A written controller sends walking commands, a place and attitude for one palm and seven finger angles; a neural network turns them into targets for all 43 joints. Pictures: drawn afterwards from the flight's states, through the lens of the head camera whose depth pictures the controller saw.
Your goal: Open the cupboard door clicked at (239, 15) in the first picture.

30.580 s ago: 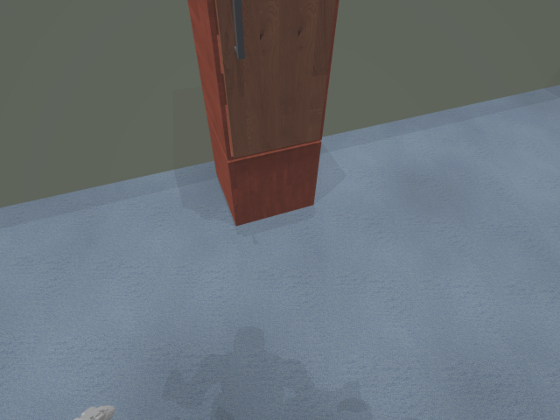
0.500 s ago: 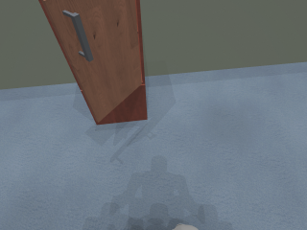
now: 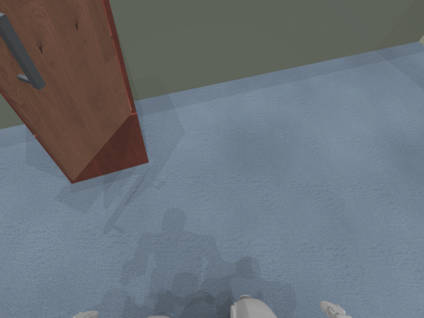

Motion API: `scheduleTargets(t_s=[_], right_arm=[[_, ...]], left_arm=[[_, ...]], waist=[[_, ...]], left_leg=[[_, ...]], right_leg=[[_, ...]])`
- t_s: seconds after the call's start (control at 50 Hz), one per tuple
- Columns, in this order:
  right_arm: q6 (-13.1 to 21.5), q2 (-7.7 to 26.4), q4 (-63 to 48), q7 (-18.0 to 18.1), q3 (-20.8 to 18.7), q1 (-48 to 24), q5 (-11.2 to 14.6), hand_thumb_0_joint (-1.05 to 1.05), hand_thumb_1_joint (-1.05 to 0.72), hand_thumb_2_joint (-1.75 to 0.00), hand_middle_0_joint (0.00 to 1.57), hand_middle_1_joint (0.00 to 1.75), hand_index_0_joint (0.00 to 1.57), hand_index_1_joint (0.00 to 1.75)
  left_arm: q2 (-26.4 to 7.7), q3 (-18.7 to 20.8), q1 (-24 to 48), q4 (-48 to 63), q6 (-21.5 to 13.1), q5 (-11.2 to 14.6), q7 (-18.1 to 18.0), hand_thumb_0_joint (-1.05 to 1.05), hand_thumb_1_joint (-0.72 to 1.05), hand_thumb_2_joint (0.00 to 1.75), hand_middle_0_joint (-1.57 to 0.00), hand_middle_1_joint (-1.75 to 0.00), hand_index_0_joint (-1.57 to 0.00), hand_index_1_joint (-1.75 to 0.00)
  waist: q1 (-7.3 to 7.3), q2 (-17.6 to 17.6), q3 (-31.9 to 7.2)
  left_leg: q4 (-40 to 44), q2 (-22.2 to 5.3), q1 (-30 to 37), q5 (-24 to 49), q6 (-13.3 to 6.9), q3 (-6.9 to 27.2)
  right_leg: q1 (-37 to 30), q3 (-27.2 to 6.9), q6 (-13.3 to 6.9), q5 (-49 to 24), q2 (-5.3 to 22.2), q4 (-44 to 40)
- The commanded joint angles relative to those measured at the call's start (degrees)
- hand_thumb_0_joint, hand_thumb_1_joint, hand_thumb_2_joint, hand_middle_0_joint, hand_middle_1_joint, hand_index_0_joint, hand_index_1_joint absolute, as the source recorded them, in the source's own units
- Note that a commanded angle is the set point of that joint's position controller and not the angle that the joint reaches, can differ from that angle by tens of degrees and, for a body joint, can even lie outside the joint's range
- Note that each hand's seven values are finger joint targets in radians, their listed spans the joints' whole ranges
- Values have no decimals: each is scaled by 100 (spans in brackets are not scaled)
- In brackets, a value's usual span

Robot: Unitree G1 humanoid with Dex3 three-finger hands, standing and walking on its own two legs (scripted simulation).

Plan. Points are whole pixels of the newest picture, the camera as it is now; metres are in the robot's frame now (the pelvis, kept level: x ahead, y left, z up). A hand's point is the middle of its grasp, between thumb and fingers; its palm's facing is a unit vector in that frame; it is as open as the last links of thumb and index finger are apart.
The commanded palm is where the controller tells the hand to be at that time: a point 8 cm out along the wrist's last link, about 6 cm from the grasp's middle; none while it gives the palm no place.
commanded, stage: walk to a spot facing it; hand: left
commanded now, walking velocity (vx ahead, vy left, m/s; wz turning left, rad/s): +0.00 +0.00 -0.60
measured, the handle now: (12, 52) +0.55 +0.46 +0.13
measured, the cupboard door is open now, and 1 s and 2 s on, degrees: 46 46 46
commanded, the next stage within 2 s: turn to face it in 1.78 s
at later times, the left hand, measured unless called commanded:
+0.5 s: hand (139, 300) +0.16 +0.16 -0.17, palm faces -0.31 -0.93 -0.19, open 7.4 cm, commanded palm none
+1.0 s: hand (220, 237) +0.31 +0.00 -0.16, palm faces -0.59 -0.79 -0.19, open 7.4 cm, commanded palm none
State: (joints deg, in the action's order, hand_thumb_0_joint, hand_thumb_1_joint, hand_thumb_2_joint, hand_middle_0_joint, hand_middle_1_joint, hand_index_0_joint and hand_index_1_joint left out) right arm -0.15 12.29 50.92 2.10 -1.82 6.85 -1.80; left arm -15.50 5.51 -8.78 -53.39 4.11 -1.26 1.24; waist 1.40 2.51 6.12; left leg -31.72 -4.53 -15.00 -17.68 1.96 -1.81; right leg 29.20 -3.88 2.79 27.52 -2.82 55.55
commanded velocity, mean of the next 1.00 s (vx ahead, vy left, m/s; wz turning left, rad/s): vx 0.24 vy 0.00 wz -0.53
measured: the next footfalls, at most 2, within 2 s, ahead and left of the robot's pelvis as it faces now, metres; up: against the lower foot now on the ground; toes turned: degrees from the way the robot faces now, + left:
right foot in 0.18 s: +0.05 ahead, -0.15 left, +0.00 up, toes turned -8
left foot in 0.44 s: +0.10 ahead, +0.10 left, +0.00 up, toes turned -13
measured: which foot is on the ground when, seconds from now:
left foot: down 0.00-0.18, up 0.20-0.42, down 0.44-0.78, up 0.80-1.00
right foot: up 0.00-0.16, down 0.18-0.44, up 0.46-0.78, down 0.80-1.00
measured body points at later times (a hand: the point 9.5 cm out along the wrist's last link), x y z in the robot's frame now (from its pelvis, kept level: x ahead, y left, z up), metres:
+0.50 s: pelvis +0.02 -0.01 +0.00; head +0.07 -0.01 +0.44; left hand +0.18 +0.21 -0.16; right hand +0.00 -0.29 -0.13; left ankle +0.06 +0.11 -0.74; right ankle +0.00 -0.14 -0.70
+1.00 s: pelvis +0.13 -0.11 +0.00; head +0.18 -0.14 +0.45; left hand +0.34 +0.04 -0.15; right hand +0.03 -0.35 -0.14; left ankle +0.24 -0.01 -0.69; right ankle +0.06 -0.21 -0.73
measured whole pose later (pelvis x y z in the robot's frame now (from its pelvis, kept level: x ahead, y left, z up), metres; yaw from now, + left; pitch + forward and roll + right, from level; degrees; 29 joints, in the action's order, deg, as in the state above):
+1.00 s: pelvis +0.13 -0.11 +0.00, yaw -35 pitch +2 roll -1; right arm 0.5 12.6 53.2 -1.1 -2.4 12.0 -1.6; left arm -12.0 3.7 -10.4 -54.8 -1.1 -1.7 1.6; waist -2.0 0.6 4.7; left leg -51.4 -8.0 -29.1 -20.6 3.8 -4.3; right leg 15.1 -0.1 -1.1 14.9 -0.8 27.9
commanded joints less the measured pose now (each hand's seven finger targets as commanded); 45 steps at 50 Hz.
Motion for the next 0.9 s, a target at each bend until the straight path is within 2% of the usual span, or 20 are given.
scheduleTargets(t_s=[0.0, 0.06, 0.12, 0.14, 0.16, 0.2, 0.26, 0.38, 0.4, 0.42, 0.44, 0.48, 0.56, 0.66, 0.72, 0.74, 0.76, 0.78, 0.8, 0.88], right_arm=[[58, 1197, -359, 104, -327, 156, -69, 0, -90, -90, 20, 30, 20, 30], [24, 1345, -265, 53, -382, 477, -54, 0, -90, -90, 20, 30, 20, 30], [-20, 1365, -356, -6, -435, 311, 38, 0, -90, -90, 20, 30, 20, 30], [-40, 925, -555, -39, -369, 285, 122, 0, -90, -90, 20, 30, 20, 30], [-72, 751, -765, -29, -261, -41, 157, 0, -90, -90, 20, 30, 20, 30], [-78, 713, -752, -79, -243, -23, 179, 0, -90, -90, 20, 30, 20, 30], [-122, 767, -465, -56, -268, 158, 152, 0, -90, -90, 20, 30, 20, 30], [11, 649, -170, -128, -244, 1071, 98, 0, -90, -90, 20, 30, 20, 30], [67, 962, -76, -63, -320, 1446, 61, 0, -90, -90, 20, 30, 20, 30], [141, 1648, -6, -8, -452, 1884, -74, 0, -90, -90, 20, 30, 20, 30], [190, 1871, 7, 58, -481, 1915, -51, 0, -90, -90, 20, 30, 20, 30], [315, 1568, -186, -6, -384, 1414, -92, 0, -90, -90, 20, 30, 20, 30], [375, 1107, 26, -23, -224, 1408, -67, 0, -90, -90, 20, 30, 20, 30], [336, 1203, 198, -95, -277, 1761, -79, 0, -90, -90, 20, 30, 20, 30], [293, 1218, 186, -132, -276, 1593, -65, 0, -90, -90, 20, 30, 20, 30], [305, 1121, 112, -168, -244, 1407, -2, 0, -90, -90, 20, 30, 20, 30], [321, 642, -218, -232, -124, 1014, 135, 0, -90, -90, 20, 30, 20, 30], [327, 722, -474, -193, -124, 500, 136, 0, -90, -90, 20, 30, 20, 30], [322, 790, -502, -196, -178, 324, 127, 0, -90, -90, 20, 30, 20, 30], [174, 598, -154, -223, -205, 723, 28, 0, -90, -90, 20, 30, 20, 30]], left_arm=[[-320, 61, 132, 619, -119, 2, 103, 0, 90, 90, -20, -30, -20, -30], [-313, 11, 146, 648, -179, 20, 143, 0, 90, 90, -20, -30, -20, -30], [-607, 96, -522, 473, -253, 14, 115, 0, 90, 90, -20, -30, -20, -30], [-1256, 222, -853, 414, -317, -67, 25, 0, 90, 90, -20, -30, -20, -30], [-1692, 294, -1126, 320, -324, -12, -77, 0, 90, 90, -20, -30, -20, -30], [-1575, 264, -574, 505, -235, -2, -129, 0, 90, 90, -20, -30, -20, -30], [-1088, 162, 4, 648, -244, -61, -202, 0, 90, 90, -20, -30, -20, -30], [-1024, 109, 273, 638, -241, -24, -65, 0, 90, 90, -20, -30, -20, -30], [-735, 38, 279, 728, -247, -8, -13, 0, 90, 90, -20, -30, -20, -30], [-332, -34, 425, 922, -228, 56, 46, 0, 90, 90, -20, -30, -20, -30], [-509, 27, 955, 1128, -262, 25, 95, 0, 90, 90, -20, -30, -20, -30], [-424, 97, 878, 1028, -367, -46, 235, 0, 90, 90, -20, -30, -20, -30], [-70, -30, 730, 800, -308, -53, 367, 0, 90, 90, -20, -30, -20, -30], [-68, -97, 1020, 812, -326, -16, 378, 0, 90, 90, -20, -30, -20, -30], [-262, -34, 394, 595, -383, -41, 336, 0, 90, 90, -20, -30, -20, -30], [-573, 59, -519, 284, -448, -57, 278, 0, 90, 90, -20, -30, -20, -30], [-1393, 278, -1567, 19, -545, -97, 154, 0, 90, 90, -20, -30, -20, -30], [-1679, 335, -1842, -78, -531, 62, 43, 0, 90, 90, -20, -30, -20, -30], [-1500, 310, -1529, -8, -516, 84, -21, 0, 90, 90, -20, -30, -20, -30], [-760, 80, -88, 361, -615, -24, -96, 0, 90, 90, -20, -30, -20, -30]], waist=[[-93, -1684, -514], [-224, -1692, -881], [157, -885, -965], [290, 957, -1042], [512, 1745, -1125], [259, 878, -567], [-89, 1139, -883], [-505, 437, -747], [-659, -543, -794], [-895, -2452, -737], [-902, -1922, -435], [-520, -588, -280], [-338, -1342, -250], [-478, -1332, -403], [-107, -1044, -651], [345, -371, -985], [834, 1600, -1452], [898, 1537, -1332], [720, 698, -778], [-197, 827, -514]], left_leg=[[839, -1326, 567, 3246, -804, 211], [512, -1303, 808, 3214, -623, -36], [-626, -1046, -71, 2062, -192, -369], [-2125, -258, -1280, 210, 193, -880], [-3245, 116, -1861, -2205, 248, -296], [-3504, -231, -1961, -1749, 160, 156], [-2975, -119, -1292, -1132, 229, 96], [160, 313, 1007, -260, 156, -423], [983, -205, 1778, -982, -33, 227], [2142, -1952, 1950, -2753, -593, 2577], [2649, -2846, 1309, -3039, -1138, 3342], [2443, -2304, 706, -1841, -1191, 2507], [2001, -1353, 855, 91, -598, 237], [1776, -1559, 777, 568, -575, -493], [590, -1429, 386, 870, -358, -901], [-767, -1083, -448, 1352, -145, -1284], [-2916, -277, -2417, -731, 168, -1630], [-4052, -153, -3075, -1886, 131, -483], [-4255, -409, -3358, -1390, 86, 56], [-2985, -562, -1720, -530, 234, 13]], right_leg=[[62, 486, 63, 126, 367, 188], [-678, 908, -50, -198, 205, -1052], [-2233, 762, -276, -1962, 282, -2800], [-3063, -1313, -792, -3521, 1639, -3581], [-2954, -2513, -1531, -5000, 2571, -3611], [-2148, -2244, -1801, -2941, 2394, -3636], [-1731, -1475, -1410, -3401, 1623, -3382], [-92, -1603, -1001, 681, 1009, -3407], [761, -1200, -703, 1165, 523, -2644], [1664, -5, -301, 1124, -323, -562], [1781, -83, -247, 670, 309, 349], [1367, 29, -217, -139, 551, 1006], [984, 619, -101, -982, 673, 266], [-125, 1110, -187, -850, 543, -1272], [-1646, 1320, -385, -1051, 257, -2349], [-3157, 996, -657, -970, 311, -2699], [-4628, -1795, -1356, -366, 2061, -3566], [-4246, -3034, -1756, -920, 2738, -4108], [-3887, -2677, -1897, -884, 2673, -4125], [-1519, -1018, -1410, -1479, 1797, -4179]])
